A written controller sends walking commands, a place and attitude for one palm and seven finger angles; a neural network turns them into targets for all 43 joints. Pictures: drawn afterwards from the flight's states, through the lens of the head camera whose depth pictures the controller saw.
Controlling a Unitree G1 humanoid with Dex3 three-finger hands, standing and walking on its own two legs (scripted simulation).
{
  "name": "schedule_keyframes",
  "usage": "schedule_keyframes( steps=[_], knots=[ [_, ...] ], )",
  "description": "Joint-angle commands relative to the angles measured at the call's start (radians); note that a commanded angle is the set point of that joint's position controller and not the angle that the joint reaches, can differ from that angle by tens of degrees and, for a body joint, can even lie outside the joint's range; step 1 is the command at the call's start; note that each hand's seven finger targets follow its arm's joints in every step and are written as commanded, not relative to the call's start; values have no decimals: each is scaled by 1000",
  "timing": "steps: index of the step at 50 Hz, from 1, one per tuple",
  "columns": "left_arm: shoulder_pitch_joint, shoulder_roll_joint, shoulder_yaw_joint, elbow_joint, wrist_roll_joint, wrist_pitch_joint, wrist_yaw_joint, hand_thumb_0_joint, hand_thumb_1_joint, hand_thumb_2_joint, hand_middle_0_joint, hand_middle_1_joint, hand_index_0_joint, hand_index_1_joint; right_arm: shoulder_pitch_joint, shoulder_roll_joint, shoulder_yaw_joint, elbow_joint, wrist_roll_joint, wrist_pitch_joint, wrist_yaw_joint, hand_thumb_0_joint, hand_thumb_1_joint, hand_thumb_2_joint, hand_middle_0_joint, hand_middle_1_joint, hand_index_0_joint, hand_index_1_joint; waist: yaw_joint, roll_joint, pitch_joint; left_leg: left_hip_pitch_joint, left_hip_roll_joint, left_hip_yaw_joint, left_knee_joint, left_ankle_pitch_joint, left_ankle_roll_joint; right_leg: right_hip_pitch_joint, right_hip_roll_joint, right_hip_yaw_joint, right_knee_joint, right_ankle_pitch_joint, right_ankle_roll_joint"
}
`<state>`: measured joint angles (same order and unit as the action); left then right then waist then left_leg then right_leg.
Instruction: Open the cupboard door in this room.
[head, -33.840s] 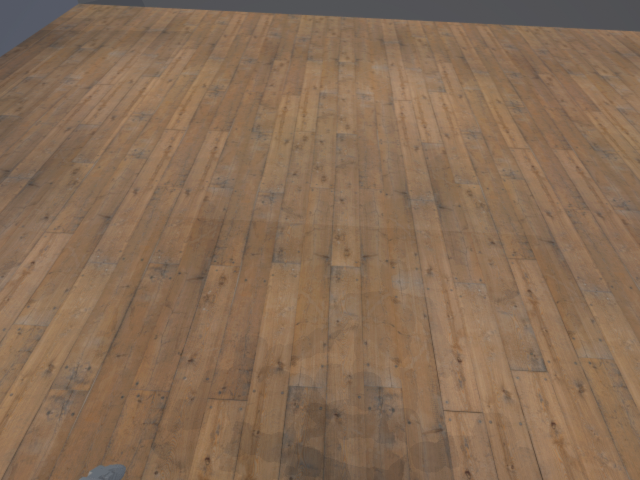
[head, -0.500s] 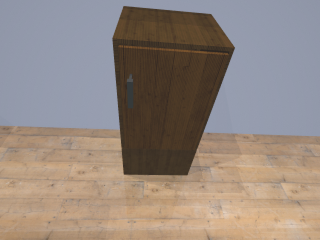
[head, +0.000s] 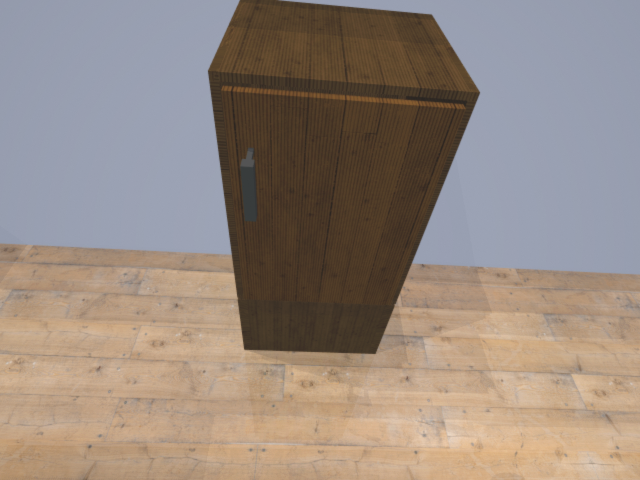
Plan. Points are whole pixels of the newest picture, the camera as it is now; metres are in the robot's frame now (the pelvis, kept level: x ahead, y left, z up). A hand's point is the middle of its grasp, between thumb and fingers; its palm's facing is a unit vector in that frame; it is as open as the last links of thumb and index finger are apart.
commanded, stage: shuffle to correct the standing spot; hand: left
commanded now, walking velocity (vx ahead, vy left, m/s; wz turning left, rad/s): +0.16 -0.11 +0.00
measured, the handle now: (250, 185) +0.61 +0.15 +0.00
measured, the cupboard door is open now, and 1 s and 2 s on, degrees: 0 0 0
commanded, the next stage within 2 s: come to a stop and stand still in 0.16 s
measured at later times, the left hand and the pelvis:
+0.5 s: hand out of the picture +0.13 +0.12 -0.16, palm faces +0.05 -0.98 -0.20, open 7.2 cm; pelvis +0.10 -0.06 +0.01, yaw +1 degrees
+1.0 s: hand out of the picture +0.11 +0.11 -0.15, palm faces +0.02 -0.97 -0.24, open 7.4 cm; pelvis +0.07 -0.07 +0.01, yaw +0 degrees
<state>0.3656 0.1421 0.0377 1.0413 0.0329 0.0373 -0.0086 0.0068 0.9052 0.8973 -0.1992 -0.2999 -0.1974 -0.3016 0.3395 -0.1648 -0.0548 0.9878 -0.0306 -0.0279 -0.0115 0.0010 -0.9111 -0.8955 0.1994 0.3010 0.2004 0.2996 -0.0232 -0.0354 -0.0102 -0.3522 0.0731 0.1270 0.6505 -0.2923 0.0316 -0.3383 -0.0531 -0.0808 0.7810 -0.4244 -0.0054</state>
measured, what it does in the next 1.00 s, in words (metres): steps to the right: right foot, then left foot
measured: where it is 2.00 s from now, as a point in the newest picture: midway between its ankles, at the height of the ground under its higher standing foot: outside the picture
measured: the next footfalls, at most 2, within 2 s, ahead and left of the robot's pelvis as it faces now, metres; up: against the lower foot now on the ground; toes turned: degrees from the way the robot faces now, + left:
right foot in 0.28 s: +0.16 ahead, -0.18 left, +0.00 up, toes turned -8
left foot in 0.56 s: +0.18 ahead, +0.03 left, +0.00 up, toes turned +3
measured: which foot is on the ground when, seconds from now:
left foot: down 0.00-0.28, up 0.30-0.54, down 0.56-1.00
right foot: up 0.00-0.26, down 0.28-0.60, up 0.62-0.90, down 0.92-1.00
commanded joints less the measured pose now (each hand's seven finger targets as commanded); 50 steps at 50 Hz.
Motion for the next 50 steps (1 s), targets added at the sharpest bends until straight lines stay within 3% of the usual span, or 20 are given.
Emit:
schedule_keyframes(
  steps=[1, 5, 9, 12, 13, 14, 15, 16, 19, 24, 27, 29, 30, 34, 40, 44, 46, 47, 48, 50],
  knots=[
    [-98, 80, 27, -120, 10, -40, -17, 0, 900, 900, -200, -300, -200, -300, 107, -150, -24, 14, -3, -20, -29, 0, -900, -900, 200, 300, 200, 300, -20, 230, 153, 82, 312, -472, -542, -311, 141, -357, -78, 93, 342, 89, 8],
    [-58, 33, 13, -79, -3, -35, -22, 0, 900, 900, -200, -300, -200, -300, 72, -134, -18, 23, 1, -36, -32, 0, -900, -900, 200, 300, 200, 300, 4, 144, 67, 150, 233, -189, -450, 120, 116, -200, -74, 36, 89, 155, 38],
    [-95, 24, 9, -79, -7, -39, -19, 0, 900, 900, -200, -300, -200, -300, 79, -145, -33, 46, -3, -16, -26, 0, -900, -900, 200, 300, 200, 300, -18, 177, 81, 129, 226, -153, -402, 114, 105, -66, -30, -37, -128, 147, 40],
    [16, 59, 24, -41, -7, -49, -16, 0, 900, 900, -200, -300, -200, -300, 45, -139, -38, 50, -1, 1, -22, 0, -900, -900, 200, 300, 200, 300, 38, 105, 39, 44, 172, -115, -240, -9, 47, 181, 13, -73, -326, 236, 27],
    [77, 105, 32, -17, -6, -55, -7, 0, 900, 900, -200, -300, -200, -300, 43, -107, -31, 48, 5, 1, -16, 0, -900, -900, 200, 300, 200, 300, 66, 17, 20, -87, 110, -56, -111, -89, 14, 330, -43, 9, -372, 212, -1],
    [139, 188, 48, -1, -1, -63, 8, 0, 900, 900, -200, -300, -200, -300, 35, -22, -9, 25, 13, 3, -11, 0, -900, -900, 200, 300, 200, 300, 95, -221, 18, -261, -12, 61, 127, -250, -33, 422, -250, 260, -473, 170, -80],
    [168, 213, 47, -2, -11, -63, 19, 0, 900, 900, -200, -300, -200, -300, -27, -22, 2, -8, 13, 14, -12, 0, -900, -900, 200, 300, 200, 300, 114, -206, 12, -278, -14, -22, 297, -364, -30, 358, -360, 387, -546, 193, -158],
    [99, 185, 40, -11, -10, -69, 29, 0, 900, 900, -200, -300, -200, -300, -25, -26, -2, 4, 13, 23, -15, 0, -900, -900, 200, 300, 200, 300, 77, -222, 15, -233, 16, -87, 365, -287, -30, 256, -335, 383, -559, 252, -162],
    [-97, 115, 15, -51, -6, -69, 46, 0, 900, 900, -200, -300, -200, -300, 16, -4, 11, 67, 21, 39, -9, 0, -900, -900, 200, 300, 200, 300, 2, -95, 48, -55, 34, -87, 249, -159, -56, 97, -258, 151, -500, 541, -143],
    [-76, 184, 42, -56, -8, -40, 57, 0, 900, 900, -200, -300, -200, -300, -7, -26, 0, 42, 22, 57, -10, 0, -900, -900, 200, 300, 200, 300, 31, -93, 13, 19, -37, -32, 12, -53, -77, 170, -265, 134, -369, 793, -161],
    [-108, 177, 47, -70, -15, -25, 55, 0, 900, 900, -200, -300, -200, -300, 5, -62, -12, 28, 18, 56, -11, 0, -900, -900, 200, 300, 200, 300, 10, -74, 5, 155, -11, -55, -182, 179, -58, 95, -225, 110, -289, 653, -103],
    [-72, 103, 32, -97, -17, -10, 53, 0, 900, 900, -200, -300, -200, -300, -29, -154, -26, -13, 8, 48, -13, 0, -900, -900, 200, 300, 200, 300, 27, 220, -13, 199, 216, -260, -267, 640, 67, 6, -52, -22, -134, 200, 14],
    [-93, 97, 25, -95, -15, -3, 57, 0, 900, 900, -200, -300, -200, -300, -60, -154, -25, -23, 9, 45, -17, 0, -900, -900, 200, 300, 200, 300, 13, 319, -7, 168, 254, -308, -340, 726, 136, -6, 6, -9, 58, -102, 33],
    [-89, 94, 25, -75, -11, -2, 49, 0, 900, 900, -200, -300, -200, -300, -133, -144, -19, -50, 6, 38, -30, 0, -900, -900, 200, 300, 200, 300, 27, 144, -37, 243, 224, -238, -276, 764, 177, -89, 11, 87, 250, -82, 36],
    [-107, 80, 10, -89, -12, 1, 44, 0, 900, 900, -200, -300, -200, -300, -114, -150, -26, -34, 7, 41, -28, 0, -900, -900, 200, 300, 200, 300, 0, 180, -53, 251, 224, -236, -306, 574, 159, 9, 7, 55, -12, -64, 42],
    [-7, 90, 7, -56, -9, -14, 47, 0, 900, 900, -200, -300, -200, -300, -136, -132, -23, -28, 18, 44, -16, 0, -900, -900, 200, 300, 200, 300, 45, 104, -36, 126, 135, -195, -262, 248, 66, 200, 4, 41, -381, 186, 25],
    [-54, 170, 8, -66, -6, -27, 50, 0, 900, 900, -200, -300, -200, -300, -129, -52, -6, -40, 27, 52, -4, 0, -900, -900, 200, 300, 200, 300, 9, -104, 31, 48, -5, -92, -184, -15, -34, 123, -189, 254, -508, 175, -69],
    [-91, 182, 7, -75, -9, -33, 50, 0, 900, 900, -200, -300, -200, -300, -145, -44, 1, -36, 18, 59, 0, 0, -900, -900, 200, 300, 200, 300, 8, -140, 53, 84, -22, -80, -156, -20, -46, 33, -225, 297, -534, 148, -108],
    [-119, 178, 7, -79, -10, -40, 52, 0, 900, 900, -200, -300, -200, -300, -138, -46, 3, -28, 14, 64, 2, 0, -900, -900, 200, 300, 200, 300, 1, -179, 57, 108, -15, -85, -127, -10, -44, 2, -208, 282, -535, 158, -112],
    [-135, 150, -1, -73, -16, -45, 50, 0, 900, 900, -200, -300, -200, -300, -91, -43, 7, 12, 13, 54, -1, 0, -900, -900, 200, 300, 200, 300, -14, -108, 50, 167, -5, -94, -170, 96, -41, 4, -155, 214, -481, 235, -89]
  ],
)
